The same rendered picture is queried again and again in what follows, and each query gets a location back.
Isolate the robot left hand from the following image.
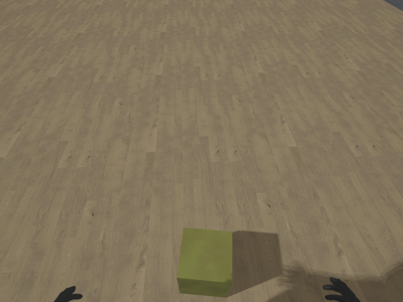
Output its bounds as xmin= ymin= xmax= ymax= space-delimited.
xmin=54 ymin=286 xmax=82 ymax=302

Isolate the carton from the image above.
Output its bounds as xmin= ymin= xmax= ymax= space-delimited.
xmin=177 ymin=228 xmax=232 ymax=298

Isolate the robot right hand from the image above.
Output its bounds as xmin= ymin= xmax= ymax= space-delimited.
xmin=323 ymin=277 xmax=361 ymax=302

